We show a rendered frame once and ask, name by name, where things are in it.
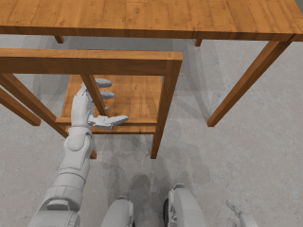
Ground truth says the robot right hand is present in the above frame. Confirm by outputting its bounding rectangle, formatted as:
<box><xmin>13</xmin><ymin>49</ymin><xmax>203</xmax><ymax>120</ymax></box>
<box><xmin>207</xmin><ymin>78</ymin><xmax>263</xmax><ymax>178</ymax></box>
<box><xmin>226</xmin><ymin>200</ymin><xmax>258</xmax><ymax>227</ymax></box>

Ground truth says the robot thigh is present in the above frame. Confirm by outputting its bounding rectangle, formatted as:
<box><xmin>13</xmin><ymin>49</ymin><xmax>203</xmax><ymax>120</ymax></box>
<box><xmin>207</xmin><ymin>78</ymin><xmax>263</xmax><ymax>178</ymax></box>
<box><xmin>169</xmin><ymin>187</ymin><xmax>209</xmax><ymax>227</ymax></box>
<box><xmin>99</xmin><ymin>199</ymin><xmax>134</xmax><ymax>227</ymax></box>

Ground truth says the table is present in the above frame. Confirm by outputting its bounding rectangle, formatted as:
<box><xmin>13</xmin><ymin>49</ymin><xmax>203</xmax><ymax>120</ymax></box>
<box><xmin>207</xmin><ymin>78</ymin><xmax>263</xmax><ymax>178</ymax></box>
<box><xmin>0</xmin><ymin>0</ymin><xmax>303</xmax><ymax>127</ymax></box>

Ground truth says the robot left hand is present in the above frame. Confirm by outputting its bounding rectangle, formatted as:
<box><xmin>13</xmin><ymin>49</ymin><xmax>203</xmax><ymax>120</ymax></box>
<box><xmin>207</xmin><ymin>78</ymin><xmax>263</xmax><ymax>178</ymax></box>
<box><xmin>71</xmin><ymin>78</ymin><xmax>129</xmax><ymax>131</ymax></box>

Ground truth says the robot left forearm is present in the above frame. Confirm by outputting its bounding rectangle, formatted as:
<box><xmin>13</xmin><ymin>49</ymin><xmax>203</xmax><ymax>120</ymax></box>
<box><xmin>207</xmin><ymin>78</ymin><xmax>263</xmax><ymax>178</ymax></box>
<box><xmin>27</xmin><ymin>126</ymin><xmax>94</xmax><ymax>227</ymax></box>

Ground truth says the robot left upper arm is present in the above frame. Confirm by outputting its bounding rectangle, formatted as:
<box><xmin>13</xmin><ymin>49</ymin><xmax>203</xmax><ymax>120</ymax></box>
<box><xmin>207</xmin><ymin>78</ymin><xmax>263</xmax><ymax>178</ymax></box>
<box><xmin>29</xmin><ymin>210</ymin><xmax>80</xmax><ymax>227</ymax></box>

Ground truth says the chair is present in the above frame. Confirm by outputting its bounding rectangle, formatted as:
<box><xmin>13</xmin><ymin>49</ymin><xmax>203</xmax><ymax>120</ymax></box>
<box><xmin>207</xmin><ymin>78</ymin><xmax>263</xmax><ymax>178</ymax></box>
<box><xmin>0</xmin><ymin>48</ymin><xmax>183</xmax><ymax>160</ymax></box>

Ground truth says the left robot thigh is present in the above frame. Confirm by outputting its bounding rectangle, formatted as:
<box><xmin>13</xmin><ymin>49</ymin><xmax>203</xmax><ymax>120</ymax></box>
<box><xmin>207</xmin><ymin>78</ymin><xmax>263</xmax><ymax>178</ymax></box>
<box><xmin>99</xmin><ymin>199</ymin><xmax>134</xmax><ymax>227</ymax></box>

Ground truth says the right robot thigh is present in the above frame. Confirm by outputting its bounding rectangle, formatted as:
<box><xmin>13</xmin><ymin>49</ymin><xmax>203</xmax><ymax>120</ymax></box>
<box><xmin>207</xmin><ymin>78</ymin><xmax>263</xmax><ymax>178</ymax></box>
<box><xmin>169</xmin><ymin>187</ymin><xmax>209</xmax><ymax>227</ymax></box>

